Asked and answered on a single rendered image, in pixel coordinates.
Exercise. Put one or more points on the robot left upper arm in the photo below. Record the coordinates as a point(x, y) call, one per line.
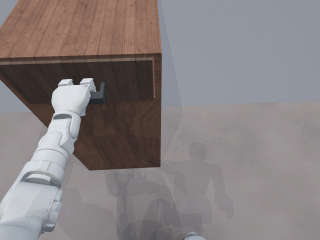
point(31, 210)

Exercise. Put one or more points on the cabinet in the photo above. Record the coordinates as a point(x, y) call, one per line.
point(120, 134)

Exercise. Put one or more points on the left robot forearm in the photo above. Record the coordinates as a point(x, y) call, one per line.
point(49, 160)

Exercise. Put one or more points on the handle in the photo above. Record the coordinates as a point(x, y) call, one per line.
point(98, 97)

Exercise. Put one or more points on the robot left hand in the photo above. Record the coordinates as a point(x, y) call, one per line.
point(73, 98)

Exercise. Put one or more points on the robot right shin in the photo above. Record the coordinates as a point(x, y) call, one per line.
point(191, 234)

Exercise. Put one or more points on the drawer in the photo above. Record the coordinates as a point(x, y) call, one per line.
point(125, 78)

